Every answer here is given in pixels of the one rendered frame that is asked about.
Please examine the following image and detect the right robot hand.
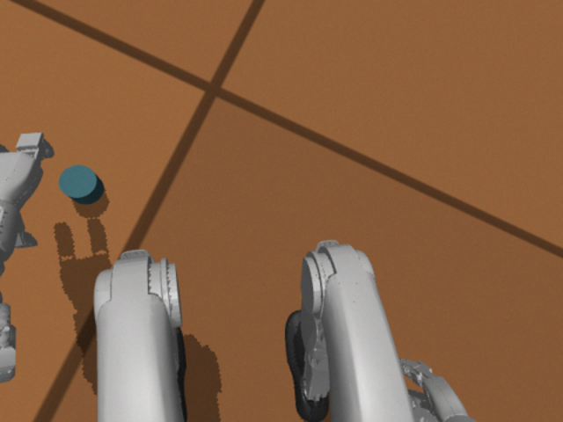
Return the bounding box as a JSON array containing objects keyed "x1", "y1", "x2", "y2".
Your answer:
[{"x1": 399, "y1": 359, "x2": 469, "y2": 422}]

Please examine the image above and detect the left robot arm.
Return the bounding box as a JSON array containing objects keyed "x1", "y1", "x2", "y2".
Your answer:
[{"x1": 0, "y1": 200, "x2": 21, "y2": 383}]

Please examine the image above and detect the left robot hand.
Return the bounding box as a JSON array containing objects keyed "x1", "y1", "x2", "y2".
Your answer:
[{"x1": 0, "y1": 133, "x2": 55, "y2": 248}]

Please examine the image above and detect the tin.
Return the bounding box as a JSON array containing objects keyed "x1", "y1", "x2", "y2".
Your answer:
[{"x1": 59, "y1": 165, "x2": 104, "y2": 205}]

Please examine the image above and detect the right robot foot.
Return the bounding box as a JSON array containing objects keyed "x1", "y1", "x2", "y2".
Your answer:
[{"x1": 285, "y1": 310, "x2": 329, "y2": 422}]

